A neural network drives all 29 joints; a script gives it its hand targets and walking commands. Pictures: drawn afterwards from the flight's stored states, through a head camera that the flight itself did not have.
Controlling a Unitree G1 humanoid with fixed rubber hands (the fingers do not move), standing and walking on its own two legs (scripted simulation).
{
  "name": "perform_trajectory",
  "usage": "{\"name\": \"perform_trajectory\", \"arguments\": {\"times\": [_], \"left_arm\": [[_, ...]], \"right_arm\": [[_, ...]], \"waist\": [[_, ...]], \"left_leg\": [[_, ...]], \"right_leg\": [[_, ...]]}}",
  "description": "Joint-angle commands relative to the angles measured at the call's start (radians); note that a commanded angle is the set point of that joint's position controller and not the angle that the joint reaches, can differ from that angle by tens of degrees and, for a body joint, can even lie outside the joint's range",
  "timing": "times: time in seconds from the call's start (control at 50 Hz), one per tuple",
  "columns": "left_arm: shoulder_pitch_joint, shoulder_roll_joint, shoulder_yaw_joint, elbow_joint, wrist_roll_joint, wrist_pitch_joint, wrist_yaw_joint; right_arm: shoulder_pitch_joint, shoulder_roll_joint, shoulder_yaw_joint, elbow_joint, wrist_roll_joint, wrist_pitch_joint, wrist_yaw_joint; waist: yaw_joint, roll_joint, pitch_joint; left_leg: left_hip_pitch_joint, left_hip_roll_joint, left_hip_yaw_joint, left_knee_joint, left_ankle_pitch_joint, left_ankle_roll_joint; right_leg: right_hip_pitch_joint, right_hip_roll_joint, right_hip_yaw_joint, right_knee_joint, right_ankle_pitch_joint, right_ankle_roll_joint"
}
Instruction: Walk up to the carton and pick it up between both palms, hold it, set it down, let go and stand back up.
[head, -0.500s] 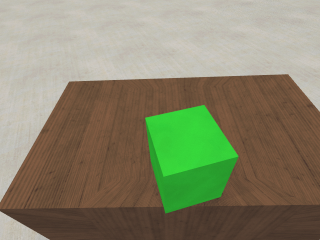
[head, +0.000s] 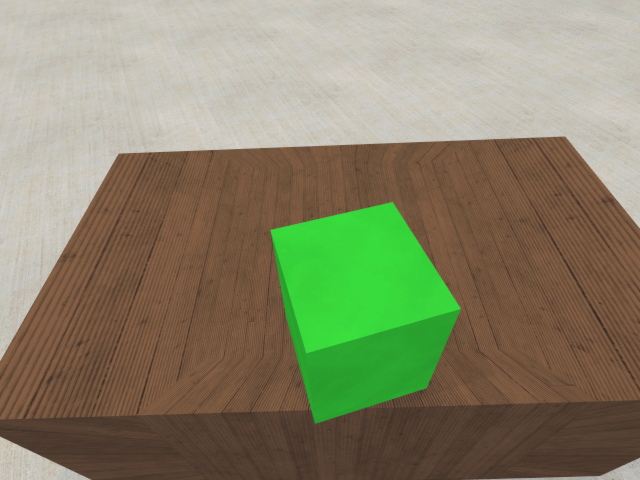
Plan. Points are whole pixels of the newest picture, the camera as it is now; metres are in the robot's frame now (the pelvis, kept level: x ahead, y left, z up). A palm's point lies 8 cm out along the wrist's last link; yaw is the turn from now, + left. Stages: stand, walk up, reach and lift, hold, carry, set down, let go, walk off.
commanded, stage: walk up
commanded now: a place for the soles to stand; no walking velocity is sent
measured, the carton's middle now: (353, 314) +0.40 -0.02 -0.07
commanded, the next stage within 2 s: reach and lift in 0.52 s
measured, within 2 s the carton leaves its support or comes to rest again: neither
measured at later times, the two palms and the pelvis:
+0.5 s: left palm out of the picture +0.13 +0.31 -0.10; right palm out of the picture +0.07 -0.34 -0.10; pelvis +0.01 -0.01 +0.00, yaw -2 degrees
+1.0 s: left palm out of the picture +0.17 +0.25 -0.08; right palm out of the picture +0.14 -0.32 -0.07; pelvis +0.00 +0.00 +0.00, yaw +1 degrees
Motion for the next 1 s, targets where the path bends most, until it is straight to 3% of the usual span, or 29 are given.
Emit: {"name": "perform_trajectory", "arguments": {"times": [0.0,0.08,0.16,0.32,0.38,0.44,0.5,0.52,0.54,0.56,0.6,0.64,0.68,0.72,0.8,0.88,0.98], "left_arm": [[-0.059,0.209,0.047,-0.087,-0.001,-0.013,0.004],[-0.062,0.199,0.049,-0.099,-0.004,-0.007,0.004],[-0.053,0.199,0.053,-0.11,-0.009,-0.001,0.001],[-0.052,0.186,0.057,-0.135,-0.002,0.002,-0.007],[-0.057,0.192,0.059,-0.142,-0.001,-0.001,-0.01],[-0.083,0.208,0.061,-0.156,-0.003,-0.004,-0.007],[-0.099,0.192,0.053,-0.164,-0.006,0.0,-0.005],[-0.384,0.146,0.125,-0.361,0.07,0.197,0.044],[-0.3,0.112,0.106,-0.378,0.074,0.315,0.064],[-0.281,0.071,0.069,-0.407,0.072,0.364,0.061],[-0.264,0.072,0.065,-0.519,0.07,0.421,0.051],[-0.197,0.076,0.074,-0.574,0.073,0.444,0.047],[-0.135,0.053,0.1,-0.584,0.099,0.436,0.049],[-0.098,0.024,0.112,-0.618,0.109,0.414,0.06],[-0.092,-0.033,0.101,-0.614,0.107,0.388,0.079],[-0.124,-0.081,0.068,-0.625,0.079,0.368,0.094],[-0.124,-0.111,0.069,-0.687,0.058,0.311,0.125]], "right_arm": [[-0.001,-0.156,-0.035,-0.076,0.002,-0.011,-0.01],[0.037,-0.17,-0.039,-0.075,-0.001,-0.011,-0.013],[0.038,-0.185,-0.042,-0.084,-0.003,-0.015,-0.016],[0.039,-0.213,-0.048,-0.113,-0.002,-0.023,-0.02],[0.028,-0.196,-0.043,-0.125,-0.001,-0.023,-0.018],[0.045,-0.168,-0.035,-0.125,0.002,-0.022,-0.019],[0.075,-0.182,-0.039,-0.116,-0.002,-0.025,-0.018],[-0.276,0.009,-0.092,-0.134,-0.088,-0.157,0.042],[-0.241,-0.045,-0.111,-0.081,-0.115,-0.161,0.085],[-0.185,-0.055,-0.121,-0.058,-0.107,-0.16,0.097],[-0.153,-0.108,-0.146,-0.105,-0.075,-0.158,0.098],[-0.125,-0.148,-0.162,-0.128,-0.053,-0.161,0.095],[-0.097,-0.152,-0.149,-0.126,-0.031,-0.175,0.097],[-0.091,-0.159,-0.141,-0.123,-0.01,-0.188,0.102],[-0.111,-0.15,-0.119,-0.142,0.007,-0.177,0.124],[-0.118,-0.124,-0.11,-0.147,0.014,-0.15,0.149],[-0.102,-0.118,-0.109,-0.167,0.034,-0.136,0.18]], "waist": [[-0.022,-0.052,-0.056],[-0.023,-0.07,-0.061],[-0.007,-0.029,-0.066],[-0.003,0.027,-0.068],[-0.004,-0.003,-0.063],[-0.014,-0.071,-0.068],[-0.029,-0.064,-0.062],[-0.008,-0.009,0.039],[-0.036,-0.011,0.069],[-0.046,-0.022,0.059],[-0.057,-0.023,-0.063],[-0.057,-0.007,-0.185],[-0.038,0.005,-0.222],[-0.029,0.01,-0.21],[-0.024,-0.006,-0.076],[-0.047,-0.031,-0.012],[-0.046,-0.004,-0.057]], "left_leg": [[0.022,0.049,-0.024,0.019,0.054,0.048],[0.047,0.061,-0.018,0.007,0.095,0.048],[0.024,0.091,-0.044,0.004,0.167,0.067],[0.004,0.161,-0.119,-0.034,0.137,0.121],[-0.009,0.119,-0.061,0.006,0.1,0.095],[0.006,0.054,0.013,0.07,0.074,0.053],[0.046,0.08,-0.009,0.013,0.119,0.055],[-0.117,-0.028,0.088,0.098,-0.085,0.025],[-0.077,0.002,0.073,0.099,-0.125,0.028],[-0.04,0.019,0.07,0.112,-0.124,0.029],[0.019,0.025,0.071,0.136,-0.079,0.032],[0.104,0.02,0.062,0.156,0.073,0.021],[0.157,0.005,0.048,0.163,0.216,0.002],[0.209,-0.003,0.033,0.146,0.303,-0.011],[0.212,-0.006,0.028,0.066,0.228,-0.014],[0.181,-0.003,0.031,0.014,0.12,-0.002],[0.169,-0.006,0.041,-0.017,0.095,-0.002]], "right_leg": [[-0.016,-0.164,0.173,-0.125,0.134,-0.089],[-0.015,-0.143,0.153,-0.105,0.138,-0.085],[0.013,-0.117,0.137,-0.054,0.171,-0.074],[0.004,-0.09,0.131,0.026,0.152,-0.063],[0.01,-0.111,0.164,-0.022,0.163,-0.079],[0.005,-0.147,0.209,-0.077,0.197,-0.111],[-0.029,-0.122,0.177,-0.049,0.184,-0.088],[-0.195,-0.02,-0.087,0.03,-0.12,-0.015],[-0.214,-0.015,-0.069,0.039,-0.155,-0.02],[-0.219,-0.011,-0.073,0.046,-0.131,-0.024],[-0.156,-0.005,-0.081,0.054,0.0,-0.027],[-0.094,0.003,-0.094,0.066,0.208,-0.027],[-0.056,0.0,-0.094,0.064,0.35,-0.025],[-0.034,0.008,-0.097,0.046,0.395,-0.02],[-0.04,0.011,-0.101,-0.026,0.291,-0.017],[-0.057,0.006,-0.092,-0.064,0.203,-0.015],[-0.041,0.004,-0.072,-0.095,0.17,-0.02]]}}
